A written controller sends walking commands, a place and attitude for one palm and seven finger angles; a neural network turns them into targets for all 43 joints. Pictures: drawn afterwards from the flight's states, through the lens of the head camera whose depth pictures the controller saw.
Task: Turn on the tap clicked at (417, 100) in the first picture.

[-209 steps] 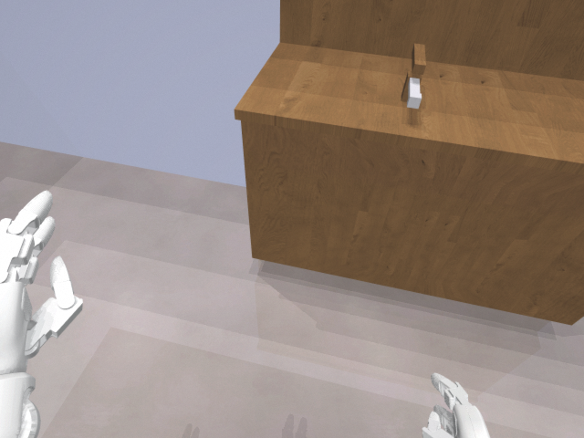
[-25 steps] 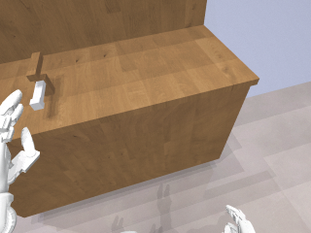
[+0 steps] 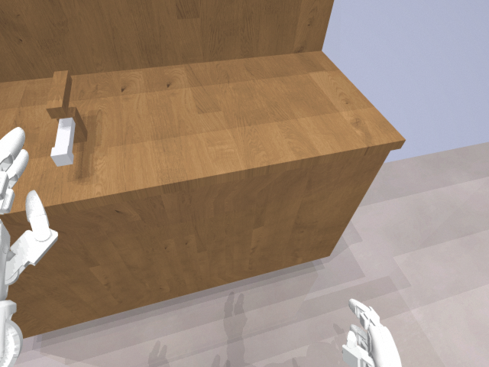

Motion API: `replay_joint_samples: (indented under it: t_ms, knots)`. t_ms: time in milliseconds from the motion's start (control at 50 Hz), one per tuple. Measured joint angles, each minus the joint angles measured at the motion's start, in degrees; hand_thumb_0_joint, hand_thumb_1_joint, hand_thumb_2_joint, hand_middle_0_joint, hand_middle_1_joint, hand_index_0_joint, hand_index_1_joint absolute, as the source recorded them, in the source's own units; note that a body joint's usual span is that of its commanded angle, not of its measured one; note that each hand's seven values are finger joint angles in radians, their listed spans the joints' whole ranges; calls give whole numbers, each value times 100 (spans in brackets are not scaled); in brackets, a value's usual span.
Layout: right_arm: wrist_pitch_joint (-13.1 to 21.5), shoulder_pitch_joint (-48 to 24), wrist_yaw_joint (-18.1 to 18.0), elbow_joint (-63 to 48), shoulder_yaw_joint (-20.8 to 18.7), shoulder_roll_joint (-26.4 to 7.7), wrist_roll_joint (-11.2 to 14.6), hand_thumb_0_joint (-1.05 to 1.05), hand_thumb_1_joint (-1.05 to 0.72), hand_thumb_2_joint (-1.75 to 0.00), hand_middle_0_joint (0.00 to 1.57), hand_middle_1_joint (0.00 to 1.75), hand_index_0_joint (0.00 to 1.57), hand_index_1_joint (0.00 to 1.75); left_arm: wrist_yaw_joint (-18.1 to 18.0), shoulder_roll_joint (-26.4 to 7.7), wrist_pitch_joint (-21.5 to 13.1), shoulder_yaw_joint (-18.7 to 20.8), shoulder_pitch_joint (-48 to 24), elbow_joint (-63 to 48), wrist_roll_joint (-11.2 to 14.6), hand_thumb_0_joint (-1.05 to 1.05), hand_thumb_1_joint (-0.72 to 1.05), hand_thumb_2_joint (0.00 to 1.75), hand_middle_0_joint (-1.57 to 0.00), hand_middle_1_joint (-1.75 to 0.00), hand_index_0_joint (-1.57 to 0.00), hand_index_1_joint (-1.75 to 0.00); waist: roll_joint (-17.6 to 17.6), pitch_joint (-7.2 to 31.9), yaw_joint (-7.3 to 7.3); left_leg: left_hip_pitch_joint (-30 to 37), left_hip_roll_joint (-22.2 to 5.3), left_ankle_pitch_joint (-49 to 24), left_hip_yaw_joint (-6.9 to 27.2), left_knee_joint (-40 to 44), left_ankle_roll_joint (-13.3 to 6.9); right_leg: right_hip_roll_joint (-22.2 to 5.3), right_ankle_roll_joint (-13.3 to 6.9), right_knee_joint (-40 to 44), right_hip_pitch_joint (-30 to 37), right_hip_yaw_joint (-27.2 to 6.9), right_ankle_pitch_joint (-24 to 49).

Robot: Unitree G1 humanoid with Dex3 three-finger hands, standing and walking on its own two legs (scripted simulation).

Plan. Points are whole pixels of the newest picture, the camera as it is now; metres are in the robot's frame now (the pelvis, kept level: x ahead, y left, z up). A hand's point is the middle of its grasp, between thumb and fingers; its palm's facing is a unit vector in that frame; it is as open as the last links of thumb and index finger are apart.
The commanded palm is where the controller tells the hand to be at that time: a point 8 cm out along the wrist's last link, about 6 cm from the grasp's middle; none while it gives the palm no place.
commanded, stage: come to a stop and stand still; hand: left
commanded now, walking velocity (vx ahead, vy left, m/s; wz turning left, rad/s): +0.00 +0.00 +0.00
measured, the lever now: (62, 155) +0.44 +0.39 +0.06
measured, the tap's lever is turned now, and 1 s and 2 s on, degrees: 0 0 0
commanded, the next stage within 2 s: look again from close up in 0.48 s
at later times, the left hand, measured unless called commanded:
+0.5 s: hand (34, 272) +0.18 +0.25 +0.17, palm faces +0.39 -0.84 -0.37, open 7.5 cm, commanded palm +0.12 +0.29 +0.18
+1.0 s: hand (10, 241) +0.21 +0.30 +0.16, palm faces +0.37 -0.85 -0.37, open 7.5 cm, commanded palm +0.15 +0.32 +0.18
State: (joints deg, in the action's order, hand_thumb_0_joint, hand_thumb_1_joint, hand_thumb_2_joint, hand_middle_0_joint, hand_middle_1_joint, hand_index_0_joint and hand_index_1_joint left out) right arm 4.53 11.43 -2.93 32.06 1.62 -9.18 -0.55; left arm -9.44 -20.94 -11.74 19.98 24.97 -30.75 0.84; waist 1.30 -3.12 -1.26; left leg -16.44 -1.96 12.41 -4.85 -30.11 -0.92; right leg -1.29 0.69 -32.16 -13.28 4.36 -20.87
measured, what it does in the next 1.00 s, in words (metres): stands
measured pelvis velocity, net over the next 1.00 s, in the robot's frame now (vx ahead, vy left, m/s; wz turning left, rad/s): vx -0.02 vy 0.05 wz -0.03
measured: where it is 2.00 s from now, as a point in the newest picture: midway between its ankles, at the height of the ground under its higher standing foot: outside the picture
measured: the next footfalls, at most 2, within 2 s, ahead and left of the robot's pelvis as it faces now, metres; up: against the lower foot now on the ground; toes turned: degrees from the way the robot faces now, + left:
left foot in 1.82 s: +0.24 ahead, +0.14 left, +0.00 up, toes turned +0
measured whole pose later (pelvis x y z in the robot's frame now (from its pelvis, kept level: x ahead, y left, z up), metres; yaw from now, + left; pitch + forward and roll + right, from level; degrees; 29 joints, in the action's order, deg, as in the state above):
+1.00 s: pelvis -0.02 +0.05 +0.00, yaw -2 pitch -2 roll -2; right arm 9.2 13.8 -1.7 32.1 2.2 -10.1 -0.7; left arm -5.2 -21.7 -13.0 21.4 20.6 -22.5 0.6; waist 2.6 -3.0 -1.7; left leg -15.7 1.5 9.3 -4.4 -26.0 -4.6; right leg -0.8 -0.4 -26.7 -12.7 -1.1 -16.6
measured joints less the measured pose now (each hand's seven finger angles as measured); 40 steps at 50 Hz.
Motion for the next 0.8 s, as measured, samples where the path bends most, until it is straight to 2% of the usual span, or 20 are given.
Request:
replay_joint_samples:
  t_ms: [60,140,260,380,560,580,600,620,640,680,740,800]
  knots:
    - [-17,-53,46,87,94,62,13,1,-90,-90,20,30,21,30,40,85,-6,-86,0,69,-7,2,89,90,-21,-30,-21,-30,-242,-63,43,-38,-108,-40,64,-67,39,116,-88,394,153,64,736]
    - [-147,15,45,170,134,57,42,1,-90,-90,20,30,21,30,125,102,77,-134,157,225,81,2,89,90,-21,-30,-21,-30,-394,55,95,-123,-174,-104,83,-93,106,185,-195,374,68,73,713]
    - [-301,227,-95,350,23,-172,39,1,-90,-90,21,30,21,30,132,167,253,-187,241,474,120,2,89,90,-21,-31,-21,-30,-321,199,141,-181,-127,-54,111,-183,79,162,-182,243,-19,46,714]
    - [-240,383,-205,400,-122,-364,30,1,-90,-90,20,30,20,30,66,195,202,-175,50,516,26,2,89,90,-21,-31,-21,-30,-193,170,160,-188,-110,-221,125,-51,9,163,-121,303,-34,47,571]
    - [16,299,-144,288,-133,-246,39,1,-90,-90,20,30,20,30,38,37,-48,-40,161,386,-7,2,89,90,-21,-30,-21,-30,-159,28,211,-181,-47,-386,52,91,-52,127,-83,463,-56,-56,987]
    - [19,288,-135,293,-117,-219,40,1,-90,-90,20,30,20,30,43,50,-49,-48,197,405,-8,2,89,90,-21,-30,-21,-30,-177,47,203,-181,-48,-381,47,92,-52,128,-80,467,-56,-62,974]
    - [95,343,-134,270,-157,-186,-24,1,-90,-90,20,30,20,30,206,-125,-34,23,-83,507,-204,2,89,90,-21,-31,-21,-30,-201,5,70,-228,-84,-322,53,12,-60,154,-80,484,-53,-46,984]
    - [179,355,-130,317,-150,-164,-29,1,-90,-90,20,30,20,30,345,-388,-172,140,-512,770,-259,2,88,90,-21,-31,-21,-30,-189,-23,-52,-319,-54,-249,135,-84,-48,160,-92,456,-105,-19,993]
    - [205,289,-95,389,-109,-149,-4,1,-90,-90,20,30,20,30,392,-576,-261,295,-863,1019,-189,2,88,90,-22,-31,-21,-30,-162,-59,-135,-350,-17,-267,195,-108,-40,164,-110,403,-158,-30,992]
    - [239,165,-11,408,-69,-135,43,1,-90,-90,20,30,20,30,378,-670,-312,554,-1300,1441,-28,2,88,90,-22,-31,-21,-30,-162,-116,-216,-326,6,-348,191,-103,-37,185,-113,351,-195,-127,998]
    - [354,126,114,306,-68,-178,95,1,-90,-90,20,30,21,30,357,-323,-207,562,-1213,1530,155,2,89,90,-21,-30,-21,-30,-257,-73,-157,-199,49,-305,72,-6,-103,160,-51,408,-130,-283,915]
    - [430,203,168,167,-64,-217,125,1,-90,-90,20,30,21,30,424,150,-122,88,-639,1240,114,2,89,90,-20,-30,-20,-30,-331,79,-57,-79,133,-229,-9,185,-184,111,4,504,-63,-408,606]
